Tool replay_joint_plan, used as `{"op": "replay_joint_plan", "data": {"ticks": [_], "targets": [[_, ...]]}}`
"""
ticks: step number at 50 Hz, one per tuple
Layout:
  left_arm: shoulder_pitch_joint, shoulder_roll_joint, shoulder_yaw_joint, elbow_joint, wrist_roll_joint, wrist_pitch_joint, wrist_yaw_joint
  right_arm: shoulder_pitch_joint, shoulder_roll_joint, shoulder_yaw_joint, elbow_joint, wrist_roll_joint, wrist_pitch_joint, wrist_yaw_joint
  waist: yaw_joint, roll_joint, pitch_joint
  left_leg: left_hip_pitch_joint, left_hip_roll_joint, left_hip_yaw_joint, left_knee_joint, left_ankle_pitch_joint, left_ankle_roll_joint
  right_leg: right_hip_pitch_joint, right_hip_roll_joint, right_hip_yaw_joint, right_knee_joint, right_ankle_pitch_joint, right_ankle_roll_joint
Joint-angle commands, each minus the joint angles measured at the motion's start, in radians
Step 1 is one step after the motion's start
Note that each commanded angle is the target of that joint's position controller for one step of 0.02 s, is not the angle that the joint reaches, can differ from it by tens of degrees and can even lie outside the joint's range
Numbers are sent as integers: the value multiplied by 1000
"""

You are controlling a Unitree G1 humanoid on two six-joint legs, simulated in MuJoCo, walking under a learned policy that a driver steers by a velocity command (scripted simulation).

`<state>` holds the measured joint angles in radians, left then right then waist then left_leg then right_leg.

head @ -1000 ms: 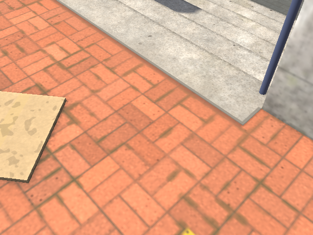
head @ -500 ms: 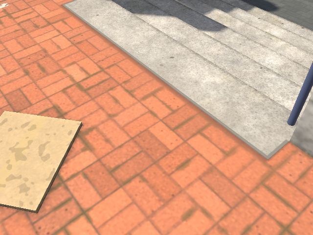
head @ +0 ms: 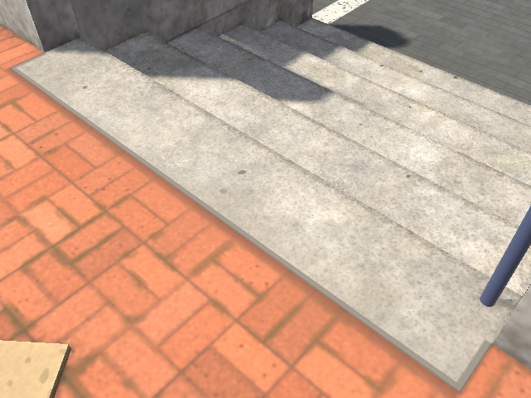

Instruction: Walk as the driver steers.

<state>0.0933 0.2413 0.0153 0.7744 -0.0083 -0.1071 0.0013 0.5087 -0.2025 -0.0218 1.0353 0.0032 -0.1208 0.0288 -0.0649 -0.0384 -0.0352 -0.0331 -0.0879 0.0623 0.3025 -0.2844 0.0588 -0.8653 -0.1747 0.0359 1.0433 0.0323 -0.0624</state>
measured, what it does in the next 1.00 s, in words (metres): walks ahead: right foot, then left foot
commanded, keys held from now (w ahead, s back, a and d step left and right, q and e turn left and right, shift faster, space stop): w+shift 0.80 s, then w+q+shift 0.12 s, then e+shift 0.08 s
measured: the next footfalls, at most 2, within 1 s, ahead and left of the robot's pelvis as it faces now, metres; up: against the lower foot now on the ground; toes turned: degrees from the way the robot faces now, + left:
right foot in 0.20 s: +0.44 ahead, -0.13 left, +0.00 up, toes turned -2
left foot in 0.72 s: +0.91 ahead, +0.09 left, +0.00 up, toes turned +1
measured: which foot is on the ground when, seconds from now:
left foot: down 0.00-0.22, up 0.24-0.70, down 0.72-1.00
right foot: up 0.00-0.18, down 0.20-0.72, up 0.74-1.00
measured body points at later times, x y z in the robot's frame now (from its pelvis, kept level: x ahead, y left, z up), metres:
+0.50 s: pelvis +0.46 -0.05 +0.00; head +0.46 -0.05 +0.45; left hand +0.40 +0.19 -0.14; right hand +0.66 -0.28 -0.08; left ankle +0.64 +0.13 -0.65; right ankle +0.40 -0.13 -0.74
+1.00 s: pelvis +0.93 +0.01 +0.00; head +0.93 +0.02 +0.45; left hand +1.14 +0.25 -0.07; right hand +0.87 -0.24 -0.13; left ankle +0.87 +0.09 -0.74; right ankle +1.11 -0.17 -0.66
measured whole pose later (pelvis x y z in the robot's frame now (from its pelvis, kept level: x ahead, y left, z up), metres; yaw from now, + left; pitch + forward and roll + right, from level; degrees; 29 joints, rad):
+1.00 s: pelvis +0.93 +0.01 +0.00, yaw +3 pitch +0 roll +1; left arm 0.06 0.26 0.02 0.73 0.01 -0.13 -0.01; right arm 0.51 -0.21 -0.03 0.96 0.00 -0.10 0.02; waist -0.08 -0.04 0.00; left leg -0.07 -0.11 -0.01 0.32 -0.24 0.08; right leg -0.72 -0.14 0.06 0.89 -0.03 -0.03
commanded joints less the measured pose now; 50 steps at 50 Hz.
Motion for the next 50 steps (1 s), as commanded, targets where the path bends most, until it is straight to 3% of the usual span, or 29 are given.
{"op": "replay_joint_plan", "data": {"ticks": [1,5,7,9,10,11,12,13,14,15,17,19,24,27,30,33,35,36,37,38,39,40,41,42,43,45,47,49,50], "targets": [[-92,27,-3,-67,-4,-20,-15,-66,-136,-12,-90,16,-32,-24,33,34,174,-264,218,-116,-259,177,142,181,29,-53,-265,230,14],[-238,35,-3,-127,-24,-35,-54,22,-174,-17,-70,20,-1,-40,-4,41,226,26,289,-88,-257,294,127,155,84,-68,-519,199,0],[-204,73,14,-141,-27,-37,-66,17,-203,-25,-74,1,19,-41,41,94,169,172,321,-77,-138,689,109,213,146,-104,-541,75,-30],[31,157,52,-103,-44,-24,-53,-11,-236,-34,-74,-40,45,-38,182,196,-4,255,328,-62,168,1169,92,448,218,-136,-474,-80,-80],[281,205,74,-36,-44,-10,-39,-74,-225,-29,-96,-46,54,-38,312,203,-127,78,296,-30,481,1149,62,775,188,-102,-448,-101,-110],[453,312,100,5,4,-6,-30,64,-67,9,-131,-43,35,-20,242,-66,-354,-383,160,-56,950,679,23,1286,-87,350,-433,-413,-255],[507,266,96,37,0,-15,-43,118,2,38,-103,12,-11,-4,216,-274,-519,-603,12,-223,1177,-131,21,1457,-210,845,-701,-837,-329],[466,167,73,59,0,-17,-36,-45,-136,2,-152,60,-34,-8,235,-231,-330,-730,81,-240,1217,-112,72,1361,-167,799,-793,-819,-241],[380,124,59,52,9,-19,-36,-184,-155,1,-204,74,-45,-13,213,-116,-174,-761,126,-212,1201,-72,86,1189,-140,620,-788,-645,-206],[303,93,48,51,22,-26,-46,-259,-132,5,-230,53,-49,-16,167,34,-78,-727,161,-194,1133,-23,88,988,-102,498,-808,-479,-192],[205,36,30,53,37,-34,-56,-210,-94,1,-227,31,-19,-11,53,31,-12,-619,230,-200,1045,47,77,746,-35,349,-842,-404,-183],[190,36,27,71,7,-33,-56,-188,-64,4,-222,27,14,-14,11,4,57,-623,263,-178,976,44,50,628,-14,255,-898,-379,-183],[288,91,32,104,6,-40,-23,-428,-95,4,-301,-2,14,-24,70,28,172,-727,262,-98,627,387,-18,579,43,73,-964,-131,-160],[384,111,30,127,-11,-43,-7,-560,-77,11,-340,12,-5,-2,124,34,185,-604,207,-40,384,587,-16,617,46,12,-1015,-97,-136],[437,130,33,151,-16,-23,1,-647,-91,7,-382,27,-13,22,137,21,219,-640,174,-41,223,550,0,833,-5,-11,-1003,-7,-120],[427,179,46,154,8,8,7,-591,-149,-19,-397,34,-16,35,69,-53,128,-561,88,6,203,380,40,1048,-57,-20,-836,514,-93],[380,203,52,153,44,38,8,-301,-231,-59,-337,51,3,16,-101,-135,-56,-265,36,33,259,252,90,1070,-53,-44,-475,897,-70],[332,173,39,120,49,42,12,-50,-273,-72,-270,41,20,1,-207,-99,-204,125,149,-97,346,169,118,797,-23,-47,-132,707,-52],[537,-48,-13,107,27,9,-18,46,-375,-99,-237,4,10,7,-56,305,-404,568,422,-696,238,-291,327,316,204,30,338,-157,11],[503,26,-7,128,-33,-31,-22,89,-267,-81,-208,0,4,12,-101,316,-477,613,442,-991,-11,-535,303,191,235,169,435,-478,-27],[318,118,19,67,-72,-46,-17,12,-199,-64,-197,3,1,7,-98,270,-240,463,411,-827,-42,-436,226,90,170,132,452,-444,-58],[207,111,12,24,-64,-54,-10,-82,-172,-55,-209,-4,-4,12,-65,111,-125,267,379,-675,-49,-254,195,107,126,113,405,-383,-66],[132,92,14,2,-31,-56,-5,-143,-137,-42,-206,-15,-9,24,-20,21,-36,70,318,-559,-63,-97,179,156,96,88,332,-334,-67],[171,74,17,-7,-19,-47,-8,-187,-106,-30,-205,-28,-13,28,54,56,-19,-49,277,-484,-75,-60,186,221,61,96,282,-289,-63],[196,58,16,-3,-11,-33,-11,-210,-77,-22,-204,-19,-9,30,89,80,7,-122,241,-450,-97,-54,199,246,46,85,249,-287,-49],[192,45,14,-18,1,-18,-9,-201,-94,-24,-196,5,-3,19,122,79,70,-228,226,-416,-152,-55,222,235,24,61,154,-303,-9],[85,57,9,-58,13,-17,-4,-175,-136,-32,-192,4,-8,-3,101,60,149,-268,235,-353,-186,123,228,166,15,36,-5,-179,41],[5,42,1,-70,24,-26,-13,-167,-150,-31,-186,-2,-5,-23,76,64,167,-322,166,-161,-131,502,159,265,56,-31,-260,48,51],[-44,21,-6,-75,26,-36,-23,-115,-145,-27,-171,2,-5,-29,40,64,152,-333,134,-99,-116,559,129,342,97,-81,-373,190,47]]}}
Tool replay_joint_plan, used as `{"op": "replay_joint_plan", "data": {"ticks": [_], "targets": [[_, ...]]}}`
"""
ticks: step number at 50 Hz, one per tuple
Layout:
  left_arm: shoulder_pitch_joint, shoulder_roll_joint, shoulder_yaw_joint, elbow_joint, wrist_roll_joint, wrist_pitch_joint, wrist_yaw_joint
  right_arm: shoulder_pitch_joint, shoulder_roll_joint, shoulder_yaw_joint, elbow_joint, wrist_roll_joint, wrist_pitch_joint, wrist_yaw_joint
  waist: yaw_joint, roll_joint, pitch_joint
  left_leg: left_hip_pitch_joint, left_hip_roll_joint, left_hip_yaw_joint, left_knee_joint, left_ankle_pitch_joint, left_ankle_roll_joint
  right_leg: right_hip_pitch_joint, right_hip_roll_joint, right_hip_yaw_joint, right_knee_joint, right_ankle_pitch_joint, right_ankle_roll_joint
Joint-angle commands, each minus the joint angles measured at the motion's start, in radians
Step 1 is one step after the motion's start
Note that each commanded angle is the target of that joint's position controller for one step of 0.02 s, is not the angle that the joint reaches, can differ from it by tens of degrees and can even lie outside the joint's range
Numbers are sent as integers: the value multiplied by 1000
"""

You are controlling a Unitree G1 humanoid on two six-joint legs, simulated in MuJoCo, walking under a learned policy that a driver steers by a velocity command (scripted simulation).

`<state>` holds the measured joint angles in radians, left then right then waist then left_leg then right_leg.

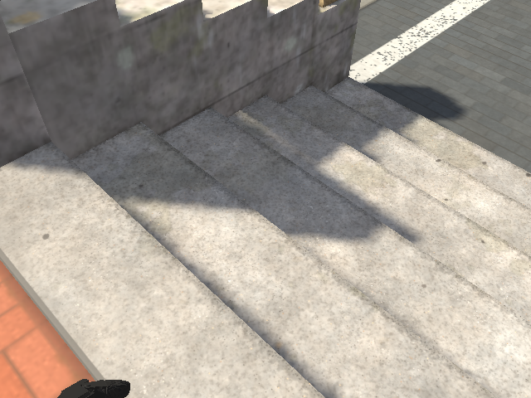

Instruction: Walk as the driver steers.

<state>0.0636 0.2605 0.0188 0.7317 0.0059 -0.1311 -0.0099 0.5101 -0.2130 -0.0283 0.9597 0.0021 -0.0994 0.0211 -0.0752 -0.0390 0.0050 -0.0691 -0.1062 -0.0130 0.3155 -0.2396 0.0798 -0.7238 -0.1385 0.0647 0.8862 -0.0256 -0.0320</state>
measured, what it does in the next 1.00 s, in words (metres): walks ahead, turning right: right foot, then left foot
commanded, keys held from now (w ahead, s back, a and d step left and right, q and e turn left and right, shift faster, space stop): e+shift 1.00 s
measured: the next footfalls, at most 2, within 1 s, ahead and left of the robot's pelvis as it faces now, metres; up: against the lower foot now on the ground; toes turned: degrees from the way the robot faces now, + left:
right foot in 0.16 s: +0.40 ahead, -0.10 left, +0.00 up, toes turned -2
left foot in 0.74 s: +0.51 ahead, +0.05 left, +0.00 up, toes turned -44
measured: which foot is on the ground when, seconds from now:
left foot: down 0.00-0.18, up 0.20-0.72, down 0.74-1.00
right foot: up 0.00-0.14, down 0.16-0.74, up 0.76-1.00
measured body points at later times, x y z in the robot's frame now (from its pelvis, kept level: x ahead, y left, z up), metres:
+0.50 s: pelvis +0.27 -0.03 -0.01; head +0.31 -0.06 +0.44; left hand +0.48 +0.21 -0.10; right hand +0.39 -0.34 -0.10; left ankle +0.45 +0.14 -0.66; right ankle +0.36 -0.10 -0.74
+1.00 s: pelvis +0.37 +0.05 +0.00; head +0.40 +0.04 +0.45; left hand +0.67 +0.19 -0.10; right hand +0.33 -0.27 -0.07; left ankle +0.48 +0.08 -0.74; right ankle +0.25 -0.05 -0.63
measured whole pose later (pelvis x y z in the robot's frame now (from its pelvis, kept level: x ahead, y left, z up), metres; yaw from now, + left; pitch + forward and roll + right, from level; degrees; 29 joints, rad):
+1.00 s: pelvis +0.37 +0.05 +0.00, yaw -49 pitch +0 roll +0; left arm 0.31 0.37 0.10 0.60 -0.03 0.11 0.05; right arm 0.08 -0.24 -0.03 0.62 -0.04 0.02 -0.05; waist 0.03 -0.05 0.04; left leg -0.28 0.00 0.09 0.41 -0.14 0.05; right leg -0.60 -0.02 0.10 1.27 -0.33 0.11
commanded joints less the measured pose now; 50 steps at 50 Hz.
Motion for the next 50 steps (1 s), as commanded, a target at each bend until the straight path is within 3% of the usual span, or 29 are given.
{"op": "replay_joint_plan", "data": {"ticks": [1,3,5,6,7,8,9,10,11,12,13,14,16,18,20,24,27,31,35,36,37,38,39,40,41,42,44,47,50], "targets": [[-77,-3,-9,-51,4,-18,-21,-48,-143,-18,-76,7,-30,-24,10,64,93,-283,161,-19,-150,503,96,258,96,-137,-280,361,12],[-119,7,-1,-88,-11,-12,-36,-6,-162,-18,-49,8,-26,-33,-4,94,75,-200,182,4,-138,447,66,309,129,-118,-383,454,-6],[-100,50,19,-109,-18,-2,-46,-23,-180,-24,-43,-4,-13,-42,30,122,42,-97,209,26,-52,526,32,343,172,-98,-404,396,-29],[-25,92,38,-99,-14,0,-52,-53,-198,-31,-56,-11,-2,-49,75,134,-4,-46,211,36,39,649,10,390,204,-110,-383,329,-39],[128,144,62,-62,-12,-2,-59,-105,-211,-38,-81,-21,13,-58,150,144,-76,-11,203,50,208,784,-17,486,239,-126,-355,254,-47],[300,173,79,-21,-9,2,-59,-177,-226,-42,-116,-28,30,-66,245,131,-144,-39,187,67,467,801,-54,611,216,-97,-382,252,-64],[342,245,88,-27,5,9,-50,-110,-155,-24,-160,-50,35,-65,182,-112,-239,-218,92,91,853,307,-89,808,24,141,-346,558,-123],[246,256,72,-98,31,15,-50,125,-27,16,-156,-52,32,-41,39,-338,-394,-542,-49,-42,1262,-418,-159,1097,-192,605,-324,766,-348],[211,211,81,-138,17,31,-48,128,-118,11,-163,-18,23,-22,101,-186,-529,-621,-3,-169,1372,-336,-131,1124,-215,741,-448,400,-394],[160,165,74,-168,2,53,-39,-49,-186,-8,-210,-8,25,-24,130,-27,-411,-651,41,-157,1311,-248,-102,976,-145,649,-485,159,-337],[129,146,64,-168,-7,71,-31,-150,-205,-21,-249,-13,34,-37,102,86,-265,-673,63,-141,1233,-193,-94,783,-98,575,-531,62,-292],[122,151,62,-175,-3,77,-24,-187,-215,-27,-270,-23,50,-52,78,94,-203,-646,78,-140,1164,-169,-94,646,-58,542,-563,54,-272],[99,153,68,-186,7,87,-19,-184,-196,-34,-291,-30,72,-65,33,46,-121,-583,94,-137,1020,-146,-93,472,28,456,-600,72,-239],[110,155,72,-185,-4,90,-8,-202,-163,-34,-303,-38,75,-79,30,27,-115,-576,90,-132,909,-124,-106,419,61,416,-573,209,-226],[138,184,83,-178,-13,108,16,-246,-143,-34,-323,-38,79,-90,40,13,-156,-591,72,-136,846,-77,-132,433,72,414,-543,285,-213],[143,206,94,-188,-36,156,56,-344,-153,-43,-359,-20,94,-96,62,-36,-152,-632,53,-165,727,19,-157,455,107,472,-548,-36,-152],[155,204,101,-190,-39,175,71,-415,-158,-46,-377,-16,80,-85,93,-84,-112,-610,42,-185,576,53,-154,475,135,510,-561,-223,-131],[166,213,115,-201,-28,198,82,-485,-164,-50,-393,-6,42,-55,128,-143,-102,-530,19,-188,395,53,-130,545,134,577,-534,-209,-140],[131,200,110,-233,-32,212,74,-427,-187,-66,-365,-1,24,-30,97,-162,-102,-273,24,-173,149,72,-111,500,153,656,-469,-100,-112],[122,181,101,-238,-40,214,71,-392,-191,-72,-348,-3,24,-29,73,-122,-124,-150,67,-163,58,180,-90,448,188,636,-403,-189,-86],[195,117,81,-230,-41,217,65,-395,-215,-76,-353,-14,34,-32,106,32,-187,2,231,-258,31,256,-18,361,263,527,-228,-512,-47],[241,117,83,-241,-39,212,61,-401,-273,-84,-379,-42,56,-34,139,243,-173,71,430,-453,42,445,106,174,401,312,-4,-685,2],[232,217,112,-251,-29,194,46,-376,-264,-89,-375,-64,62,-32,127,304,-163,-6,519,-571,-15,331,183,88,331,255,187,-627,42],[221,283,130,-225,-30,194,40,-436,-220,-79,-396,-50,66,-38,127,229,-93,-73,451,-463,-32,192,160,74,270,210,262,-512,70],[238,278,132,-201,-29,207,45,-484,-184,-67,-410,-37,77,-46,134,180,-51,-129,372,-349,-33,91,116,75,249,174,320,-422,84],[271,254,125,-185,-21,221,53,-504,-174,-57,-421,-28,85,-55,138,161,-41,-170,335,-281,-39,94,97,83,245,135,412,-371,95],[297,232,116,-184,-24,227,56,-518,-169,-44,-426,-28,91,-66,136,154,-20,-214,311,-172,-51,174,106,87,211,59,529,-323,115],[244,197,100,-210,-38,226,63,-458,-173,-42,-403,-41,104,-75,91,173,-36,-107,315,-91,-52,187,125,33,142,3,454,-286,145],[205,178,94,-229,-39,223,61,-415,-198,-58,-383,-38,116,-72,57,195,-47,-17,365,-73,-67,136,145,14,80,-17,338,-304,164]]}}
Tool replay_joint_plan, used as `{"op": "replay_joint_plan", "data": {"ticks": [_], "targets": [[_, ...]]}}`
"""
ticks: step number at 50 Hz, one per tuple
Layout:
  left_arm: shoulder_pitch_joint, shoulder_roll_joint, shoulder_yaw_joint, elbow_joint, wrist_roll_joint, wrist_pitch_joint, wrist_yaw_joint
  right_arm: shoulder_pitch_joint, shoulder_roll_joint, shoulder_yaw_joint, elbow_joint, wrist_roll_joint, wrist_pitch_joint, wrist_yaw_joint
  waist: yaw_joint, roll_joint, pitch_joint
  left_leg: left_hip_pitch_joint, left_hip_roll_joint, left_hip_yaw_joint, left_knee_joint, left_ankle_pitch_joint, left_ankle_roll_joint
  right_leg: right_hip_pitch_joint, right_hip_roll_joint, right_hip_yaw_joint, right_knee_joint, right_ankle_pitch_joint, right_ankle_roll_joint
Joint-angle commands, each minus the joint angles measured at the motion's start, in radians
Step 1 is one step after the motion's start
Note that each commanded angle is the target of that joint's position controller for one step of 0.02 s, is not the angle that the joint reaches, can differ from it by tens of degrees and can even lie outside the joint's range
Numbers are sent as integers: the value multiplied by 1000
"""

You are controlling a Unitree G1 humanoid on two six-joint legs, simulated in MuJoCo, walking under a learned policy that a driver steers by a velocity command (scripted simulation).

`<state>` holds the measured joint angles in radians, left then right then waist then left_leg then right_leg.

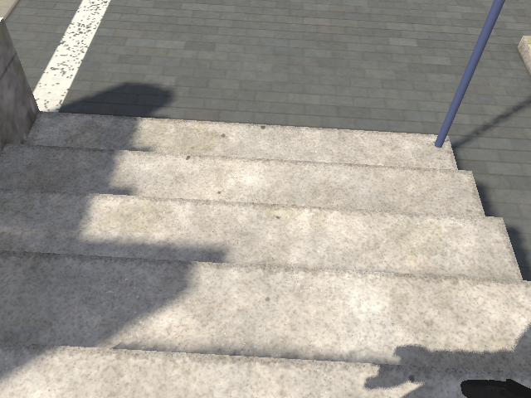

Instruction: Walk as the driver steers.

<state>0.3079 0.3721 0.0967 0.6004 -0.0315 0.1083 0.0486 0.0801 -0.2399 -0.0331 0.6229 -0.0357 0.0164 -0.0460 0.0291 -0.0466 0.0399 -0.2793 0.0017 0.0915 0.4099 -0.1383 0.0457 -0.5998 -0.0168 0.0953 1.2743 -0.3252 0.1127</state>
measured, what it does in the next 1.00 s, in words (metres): steps on the spot, turning left: right foot, then left foot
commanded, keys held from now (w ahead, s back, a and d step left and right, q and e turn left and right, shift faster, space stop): e+shift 0.02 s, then shift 0.30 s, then q+shift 0.60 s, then shift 0.08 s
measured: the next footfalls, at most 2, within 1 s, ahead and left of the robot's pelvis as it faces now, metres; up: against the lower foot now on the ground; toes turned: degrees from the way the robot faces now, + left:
right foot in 0.26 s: -0.02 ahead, -0.15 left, +0.00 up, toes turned -11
left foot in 0.78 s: +0.00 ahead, +0.10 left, +0.00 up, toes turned +12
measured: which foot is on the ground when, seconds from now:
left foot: down 0.00-0.26, up 0.28-0.76, down 0.78-1.00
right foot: up 0.00-0.24, down 0.26-0.78, up 0.80-1.00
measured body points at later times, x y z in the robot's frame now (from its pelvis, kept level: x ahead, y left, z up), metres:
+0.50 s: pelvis -0.03 -0.05 +0.00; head -0.02 -0.08 +0.45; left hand +0.17 +0.17 -0.08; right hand -0.01 -0.35 -0.14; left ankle +0.00 +0.10 -0.67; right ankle -0.06 -0.14 -0.74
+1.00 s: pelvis -0.03 +0.01 +0.00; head +0.02 +0.05 +0.45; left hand +0.07 +0.34 -0.10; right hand +0.19 -0.24 -0.07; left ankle -0.03 +0.09 -0.74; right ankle +0.01 -0.15 -0.66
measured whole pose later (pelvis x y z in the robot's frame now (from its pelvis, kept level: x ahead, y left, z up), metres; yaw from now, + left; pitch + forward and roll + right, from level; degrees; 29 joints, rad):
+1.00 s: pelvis -0.03 +0.01 +0.00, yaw +17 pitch +3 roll -2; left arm 0.06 0.34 0.10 0.71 0.00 0.00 0.03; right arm 0.22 -0.34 -0.07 0.59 0.02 0.05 -0.03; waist 0.00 -0.02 0.07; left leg -0.30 -0.06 -0.07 0.45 -0.20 0.07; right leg -0.56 0.01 0.07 1.07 -0.36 0.07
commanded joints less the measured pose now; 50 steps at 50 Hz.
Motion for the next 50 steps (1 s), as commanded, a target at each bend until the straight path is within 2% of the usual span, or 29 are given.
{"op": "replay_joint_plan", "data": {"ticks": [1,5,9,11,12,13,14,15,16,17,18,19,20,21,23,27,31,34,36,38,39,40,41,42,43,44,45,47,50], "targets": [[-33,63,16,-96,2,-16,1,13,-178,-58,-43,3,0,0,-47,200,-87,202,278,-169,-167,20,184,-93,-57,-54,-93,-12,21],[-54,13,-5,-93,21,-21,-8,15,-210,-75,-18,19,-1,27,-57,178,-107,161,309,-144,-179,-28,209,55,-62,-88,-297,-74,-21],[-39,12,-11,-64,21,-28,-24,25,-228,-82,18,43,2,45,-53,196,-113,136,326,-132,-171,-39,211,196,-27,-133,-521,-89,-82],[27,9,-9,-27,22,-32,-37,21,-234,-80,40,65,9,44,-13,198,-124,107,319,-112,-123,13,183,322,-4,-155,-735,13,-135],[81,17,-3,2,24,-34,-41,36,-221,-76,62,75,10,42,12,196,-137,54,292,-72,-70,42,137,435,17,-167,-867,105,-169],[110,49,7,14,24,-31,-40,76,-162,-58,84,70,3,52,12,116,-147,-66,234,0,48,-35,47,576,-46,-55,-930,194,-208],[109,152,24,-3,26,-28,-27,81,-81,-28,44,12,-14,72,-26,-189,-162,-333,95,99,324,-393,-63,724,-299,263,-896,528,-301],[64,181,30,-23,64,-41,-31,1,-146,-58,20,22,-19,56,27,-173,-133,-409,52,-20,470,-481,-87,539,-390,327,-939,463,-436],[-16,139,14,-37,80,-64,-35,-37,-187,-69,23,40,-12,46,12,-100,-103,-381,59,-82,578,-407,-81,482,-327,249,-975,402,-416],[-100,69,-9,-30,76,-85,-34,29,-167,-67,60,47,-1,42,-36,-99,-104,-350,61,-107,596,-319,-78,456,-271,151,-983,369,-358],[-138,-1,-32,-22,66,-102,-34,108,-150,-65,118,39,12,36,-54,-98,-120,-295,65,-126,603,-248,-88,444,-227,69,-984,355,-315],[-160,-34,-43,-4,59,-112,-32,159,-151,-68,147,37,22,31,-68,-121,-107,-251,46,-148,626,-196,-100,416,-204,7,-981,411,-296],[-155,-52,-50,8,66,-118,-29,172,-159,-72,157,44,25,28,-66,-121,-96,-216,22,-172,649,-170,-108,393,-194,-34,-983,437,-289],[-165,-44,-48,12,72,-120,-23,161,-178,-78,145,54,26,25,-61,-118,-77,-226,10,-178,656,-155,-115,401,-198,-56,-987,433,-288],[-162,6,-31,22,63,-107,-5,120,-192,-79,109,60,26,22,-38,-110,-38,-304,18,-160,623,-157,-126,467,-232,-50,-987,408,-300],[-144,22,-16,43,56,-83,12,110,-163,-66,56,62,45,26,-2,-82,-15,-369,76,-130,584,-233,-147,542,-310,-25,-988,342,-335],[-173,43,3,51,49,-84,-1,110,-126,-55,4,57,56,42,1,-61,-29,-311,99,-73,492,-263,-130,537,-332,-88,-951,468,-350],[-197,62,18,54,34,-85,-17,123,-125,-58,-27,62,63,59,-6,-71,-70,-231,82,-14,406,-261,-93,543,-339,-151,-895,598,-330],[-209,73,27,56,16,-89,-29,126,-133,-66,-51,68,74,71,-14,-81,-91,-179,67,15,323,-240,-59,556,-347,-183,-846,617,-297],[-229,68,30,70,-1,-92,-38,191,-140,-80,-49,71,81,72,-67,-60,-120,-23,26,43,136,-95,-7,503,-314,-253,-717,564,-219],[-179,44,27,94,3,-99,-47,275,-204,-108,-33,64,77,50,-98,50,-155,162,27,-51,33,149,53,383,-230,-308,-532,447,-142],[-228,-26,6,33,54,-111,-48,328,-378,-151,-42,59,71,30,-89,387,-161,395,282,-462,33,702,209,3,-60,-341,-182,-203,-36],[-297,-15,4,-2,62,-119,-42,313,-364,-135,-74,18,39,48,-123,335,-286,385,390,-675,-25,585,374,-109,30,-86,6,-395,-24],[-333,32,17,0,40,-119,-37,268,-325,-121,-82,23,13,58,-121,201,-246,358,364,-597,-59,464,349,-142,9,-20,53,-344,-42],[-337,32,19,0,30,-122,-29,225,-296,-113,-78,44,-1,49,-88,146,-178,314,307,-531,-63,365,291,-153,-2,-3,18,-251,-62],[-318,41,22,15,40,-121,-16,172,-269,-103,-86,64,0,39,-56,94,-140,280,266,-484,-56,326,242,-157,-16,8,-42,-169,-67],[-295,54,28,23,47,-121,-9,129,-250,-94,-96,72,7,26,-30,108,-132,237,231,-449,-56,323,215,-115,-17,18,-94,-106,-67],[-247,46,25,50,40,-119,-14,113,-244,-87,-112,55,13,10,-14,126,-157,222,201,-416,-50,371,205,-57,14,6,-142,-28,-50],[-229,23,12,74,31,-108,-17,135,-247,-80,-108,48,15,2,-30,130,-167,207,185,-392,-36,383,198,2,24,-8,-268,10,-25]]}}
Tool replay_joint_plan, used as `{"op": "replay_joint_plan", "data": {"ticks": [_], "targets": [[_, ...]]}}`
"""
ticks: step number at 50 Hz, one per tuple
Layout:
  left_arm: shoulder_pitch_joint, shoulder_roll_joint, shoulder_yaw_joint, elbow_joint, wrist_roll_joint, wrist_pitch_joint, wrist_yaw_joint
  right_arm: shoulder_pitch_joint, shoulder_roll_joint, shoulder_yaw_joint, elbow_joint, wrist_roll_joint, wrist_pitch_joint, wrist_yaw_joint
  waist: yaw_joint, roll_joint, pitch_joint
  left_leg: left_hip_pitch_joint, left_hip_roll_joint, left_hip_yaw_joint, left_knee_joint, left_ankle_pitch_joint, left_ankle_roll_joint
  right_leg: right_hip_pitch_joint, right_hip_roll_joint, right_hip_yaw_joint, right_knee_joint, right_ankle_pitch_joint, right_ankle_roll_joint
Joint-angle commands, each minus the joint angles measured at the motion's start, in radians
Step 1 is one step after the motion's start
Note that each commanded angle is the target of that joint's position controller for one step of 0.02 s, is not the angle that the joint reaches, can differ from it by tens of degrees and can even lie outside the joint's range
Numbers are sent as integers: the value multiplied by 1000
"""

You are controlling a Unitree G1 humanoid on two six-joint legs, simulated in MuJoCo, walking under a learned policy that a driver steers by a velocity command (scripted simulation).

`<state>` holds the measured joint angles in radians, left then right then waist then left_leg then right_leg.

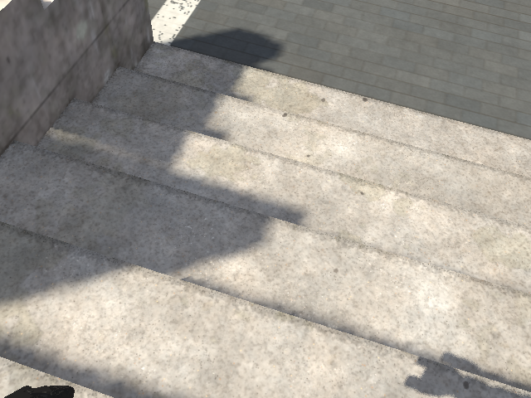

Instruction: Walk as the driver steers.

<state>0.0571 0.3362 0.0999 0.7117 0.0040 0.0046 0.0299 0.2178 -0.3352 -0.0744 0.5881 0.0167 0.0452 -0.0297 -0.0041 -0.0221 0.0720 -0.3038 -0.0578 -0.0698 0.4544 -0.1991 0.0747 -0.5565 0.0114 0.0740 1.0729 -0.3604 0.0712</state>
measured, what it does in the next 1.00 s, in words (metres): walks ahead, turning right: right foot, then left foot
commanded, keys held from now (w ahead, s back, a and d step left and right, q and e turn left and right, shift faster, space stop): shift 0.32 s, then w+shift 0.08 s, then w+e+shift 0.60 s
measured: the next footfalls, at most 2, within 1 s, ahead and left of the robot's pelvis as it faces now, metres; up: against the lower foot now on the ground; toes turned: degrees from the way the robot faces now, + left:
right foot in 0.30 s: +0.08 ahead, -0.15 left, +0.00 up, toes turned +11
left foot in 0.66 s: +0.14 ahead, +0.15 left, +0.00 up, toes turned -2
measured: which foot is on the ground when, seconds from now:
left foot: down 0.00-0.34, up 0.36-0.64, down 0.66-1.00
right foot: up 0.00-0.28, down 0.30-0.66, up 0.68-1.00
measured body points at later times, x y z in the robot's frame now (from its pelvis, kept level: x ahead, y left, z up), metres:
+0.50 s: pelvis +0.05 -0.02 +0.00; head +0.07 -0.03 +0.45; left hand +0.10 +0.26 -0.11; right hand +0.25 -0.26 -0.09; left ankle +0.02 +0.10 -0.69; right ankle +0.04 -0.15 -0.74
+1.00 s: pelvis +0.26 +0.01 -0.04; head +0.27 +0.01 +0.41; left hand +0.54 +0.20 -0.10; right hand +0.15 -0.26 -0.15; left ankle +0.10 +0.15 -0.74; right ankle +0.41 -0.20 -0.70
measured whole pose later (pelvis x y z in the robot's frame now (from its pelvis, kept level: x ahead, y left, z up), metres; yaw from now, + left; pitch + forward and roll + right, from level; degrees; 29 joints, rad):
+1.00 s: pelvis +0.26 +0.01 -0.04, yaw -18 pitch +0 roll +2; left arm 0.14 0.33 0.08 0.61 -0.03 -0.03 -0.07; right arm 0.48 -0.30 -0.07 0.81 -0.01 -0.11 -0.03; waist -0.09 -0.05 0.01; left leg 0.12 0.02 0.27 0.43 -0.54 -0.03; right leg -0.78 -0.08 0.06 0.86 0.30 -0.05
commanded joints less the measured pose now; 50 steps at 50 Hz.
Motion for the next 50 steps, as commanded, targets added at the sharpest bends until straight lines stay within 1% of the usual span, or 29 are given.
{"op": "replay_joint_plan", "data": {"ticks": [1,8,12,14,15,16,17,18,19,21,23,25,27,30,32,33,34,35,36,37,39,41,42,44,45,46,47,48,50], "targets": [[8,52,4,-41,-5,-1,2,1,-152,-36,-69,-9,-11,-15,-4,122,-194,223,240,-236,-80,418,167,-33,-5,12,-94,51,19],[-5,56,-12,-59,-3,-6,-13,-38,-141,-14,-75,-26,0,-4,-27,160,-143,115,223,-280,-70,308,171,87,-16,-6,-234,43,8],[14,48,-19,-70,-9,-19,-26,-58,-111,0,-65,-20,2,6,-25,168,-148,130,219,-322,-24,387,170,172,-16,-15,-376,2,-11],[64,35,-23,-57,-7,-32,-33,-93,-83,13,-60,-4,2,4,19,144,-155,116,195,-339,-4,334,132,291,-18,-18,-617,167,-44],[87,46,-25,-55,5,-37,-34,-80,-68,19,-52,-8,-2,2,26,127,-165,77,170,-335,-3,242,86,394,-58,17,-703,341,-67],[93,115,-16,-69,22,-38,-27,-30,-48,26,-51,-30,-11,0,-16,4,-198,28,102,-268,75,64,25,482,-191,128,-682,565,-118],[86,89,-28,-40,22,-38,-30,32,-26,32,-35,-36,-17,5,-70,-143,-217,-6,6,-135,90,-200,-24,484,-222,190,-686,390,-206],[146,107,-13,-32,-8,-34,-33,-11,-73,24,-44,-32,-22,7,-3,-184,-194,-88,-26,-38,181,-289,-50,489,-239,277,-770,-85,-267],[211,140,-2,-17,-18,-33,-33,-95,-104,9,-61,-8,-30,10,56,-186,-105,-216,-22,17,280,-304,-57,486,-289,395,-865,-417,-299],[254,156,-3,-11,-13,-46,-22,-177,-113,-4,-92,17,-52,20,81,-152,33,-418,48,-10,497,-316,-61,457,-364,538,-925,-434,-344],[271,122,-14,-20,-28,-59,-15,-149,-58,7,-88,6,-93,39,65,-100,3,-462,84,-12,511,-224,-54,511,-306,472,-896,-310,-314],[261,111,-16,-35,-32,-54,-13,-160,-27,16,-88,-4,-129,51,63,-117,-24,-340,70,31,350,-179,-69,450,-224,360,-894,-190,-283],[236,123,-14,-54,-34,-44,-10,-176,10,26,-90,0,-149,58,50,-154,-31,-152,23,76,200,-164,-94,317,-161,286,-870,-109,-274],[202,139,-12,-86,-51,-31,-14,-95,-20,8,-66,19,-163,65,-17,-143,-71,112,4,96,55,3,-107,164,-138,293,-807,-79,-266],[174,71,-35,-121,-46,-32,-21,53,-53,-12,-27,29,-158,52,-94,-106,-114,372,64,75,22,25,-90,-8,-99,280,-675,-118,-203],[162,0,-55,-144,-36,-42,-28,212,-101,-31,0,21,-154,41,-163,-3,-198,579,209,-83,-11,-105,-50,-143,-34,205,-415,-151,-146],[186,-65,-76,-210,-53,-66,-35,270,-212,-56,8,-19,-142,42,-142,259,-258,660,462,-482,-134,-465,75,-352,16,105,-106,-177,-109],[182,-4,-61,-219,-76,-76,-33,215,-201,-56,7,-26,-144,50,-116,241,-182,560,521,-635,-199,-638,130,-461,-62,86,82,-112,-100],[163,48,-42,-206,-76,-69,-35,181,-145,-38,3,-11,-148,48,-105,182,-99,491,478,-537,-202,-576,115,-490,-86,84,153,-28,-108],[184,54,-35,-189,-62,-58,-39,147,-104,-23,4,-12,-149,45,-78,150,-77,436,427,-414,-202,-478,90,-462,-105,70,178,39,-107],[176,34,-34,-180,-56,-35,-49,89,-56,-6,23,-14,-150,37,-41,155,4,306,354,-209,-235,-257,60,-404,-152,68,141,141,-96],[172,15,-39,-170,-51,-26,-53,107,-62,-10,59,-21,-155,26,-39,144,4,274,327,-79,-255,-95,61,-359,-151,43,160,224,-82],[167,26,-31,-162,-49,-26,-54,116,-68,-13,74,-32,-163,23,-36,104,-2,288,323,-35,-227,-35,64,-357,-151,50,167,298,-81],[140,23,-27,-161,-46,-26,-59,150,-62,-12,109,-29,-168,18,-41,74,23,308,329,39,-208,39,61,-391,-141,52,139,363,-86],[132,44,-9,-155,-50,-34,-66,147,-27,-3,122,-27,-172,16,-17,59,55,311,308,82,-189,29,20,-384,-133,92,6,472,-107],[104,41,-9,-150,-49,-40,-74,164,-37,-6,134,-29,-177,13,-35,77,68,324,312,115,-184,53,7,-389,-123,64,-39,540,-116],[76,35,-14,-157,-35,-47,-85,154,-52,-5,143,-36,-176,1,-27,74,97,240,274,206,-183,29,-19,-305,-100,29,-186,658,-121],[24,11,-23,-163,-29,-51,-97,176,-51,-5,153,-30,-174,-5,-54,64,91,214,271,252,-178,9,-27,-224,-94,-33,-241,741,-124],[-40,-9,-29,-182,-40,-55,-127,215,-67,-8,172,-25,-169,-9,-72,48,123,177,278,300,-160,-34,-36,-132,-83,-66,-358,797,-138]]}}
Velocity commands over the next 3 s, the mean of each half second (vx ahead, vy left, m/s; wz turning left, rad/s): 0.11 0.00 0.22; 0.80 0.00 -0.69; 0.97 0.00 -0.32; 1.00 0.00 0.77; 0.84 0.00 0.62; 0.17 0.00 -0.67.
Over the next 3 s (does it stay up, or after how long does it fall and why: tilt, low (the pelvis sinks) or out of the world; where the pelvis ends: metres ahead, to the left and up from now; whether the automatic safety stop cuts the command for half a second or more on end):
stays up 1.70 -0.34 -0.56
